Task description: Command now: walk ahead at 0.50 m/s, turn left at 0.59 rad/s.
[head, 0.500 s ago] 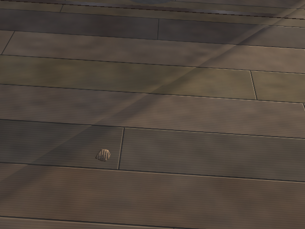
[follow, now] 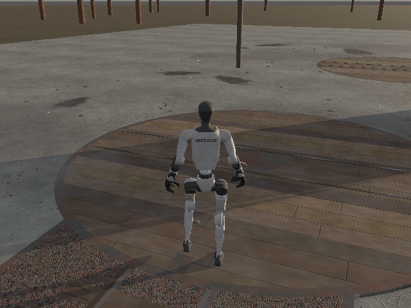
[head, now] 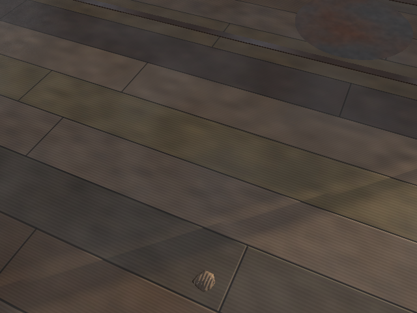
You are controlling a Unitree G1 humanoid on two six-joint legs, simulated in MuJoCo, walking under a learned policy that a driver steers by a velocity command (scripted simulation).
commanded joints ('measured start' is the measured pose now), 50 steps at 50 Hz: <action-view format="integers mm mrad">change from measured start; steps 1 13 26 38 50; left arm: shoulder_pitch -59 -1 -11 28 -103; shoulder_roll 155 256 90 217 211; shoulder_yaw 38 63 -9 53 61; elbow -52 3 -22 -94 -201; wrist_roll -2 -48 -8 -3 -14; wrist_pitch -17 45 37 41 123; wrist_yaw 3 22 8 -35 40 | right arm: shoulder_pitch -22 34 -69 -40 -74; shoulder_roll -29 -124 -76 -97 -34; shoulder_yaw -4 -58 -8 -23 1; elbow -80 -104 -16 45 34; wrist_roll -3 -4 -44 -20 -22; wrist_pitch -12 -11 -71 3 9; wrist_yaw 9 49 2 -51 -32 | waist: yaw -16 -138 -6 12 -35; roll -122 -133 5 -105 -191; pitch -4 -122 -91 -160 -188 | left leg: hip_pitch -89 404 397 507 223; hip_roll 51 -134 80 43 -120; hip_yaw -32 172 31 144 -19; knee -106 -536 -836 -318 -293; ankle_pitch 133 143 795 642 -80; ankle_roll -10 152 238 70 -81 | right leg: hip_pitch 61 177 -330 -87 -109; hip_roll -286 -273 -138 -90 -167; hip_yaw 157 -115 123 180 463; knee -192 294 557 129 -1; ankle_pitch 223 875 82 507 207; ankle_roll -167 -48 88 -72 -184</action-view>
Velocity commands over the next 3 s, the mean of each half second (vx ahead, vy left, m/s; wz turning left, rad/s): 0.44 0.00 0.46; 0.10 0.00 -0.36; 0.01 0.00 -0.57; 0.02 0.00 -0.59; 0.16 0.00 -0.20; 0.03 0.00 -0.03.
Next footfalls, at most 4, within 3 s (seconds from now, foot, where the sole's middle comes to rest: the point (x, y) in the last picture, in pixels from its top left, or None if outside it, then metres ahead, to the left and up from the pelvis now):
0.28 left None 0.31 0.17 -0.78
0.76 right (231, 300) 0.52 0.00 -0.78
1.14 left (156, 303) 0.50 0.23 -0.78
1.56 right None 0.41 -0.02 -0.78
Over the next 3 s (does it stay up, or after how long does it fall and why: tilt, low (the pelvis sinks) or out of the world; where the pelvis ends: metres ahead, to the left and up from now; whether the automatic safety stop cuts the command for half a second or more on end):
stays up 0.53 0.00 -0.01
